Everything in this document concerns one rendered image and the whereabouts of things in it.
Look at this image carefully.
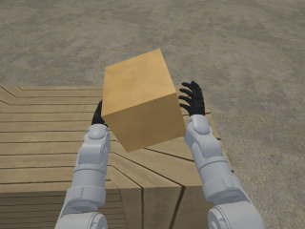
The left robot forearm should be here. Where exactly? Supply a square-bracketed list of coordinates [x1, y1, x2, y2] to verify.
[54, 123, 111, 229]

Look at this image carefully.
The left robot upper arm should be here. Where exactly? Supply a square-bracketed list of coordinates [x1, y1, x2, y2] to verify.
[55, 212, 108, 229]

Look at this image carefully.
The right robot upper arm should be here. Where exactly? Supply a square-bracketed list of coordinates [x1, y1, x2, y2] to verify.
[208, 200, 265, 229]

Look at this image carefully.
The right robot hand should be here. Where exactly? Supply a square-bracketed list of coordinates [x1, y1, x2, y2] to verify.
[178, 81, 205, 116]

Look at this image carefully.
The right robot forearm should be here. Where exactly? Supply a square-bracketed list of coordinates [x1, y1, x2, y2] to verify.
[184, 114, 266, 229]

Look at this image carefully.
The carton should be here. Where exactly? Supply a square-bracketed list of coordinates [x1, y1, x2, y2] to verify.
[101, 48, 186, 153]

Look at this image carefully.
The pedestal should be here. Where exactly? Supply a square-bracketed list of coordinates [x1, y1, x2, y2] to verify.
[0, 86, 235, 229]

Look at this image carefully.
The left robot hand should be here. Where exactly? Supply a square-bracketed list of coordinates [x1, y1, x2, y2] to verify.
[91, 99, 109, 128]

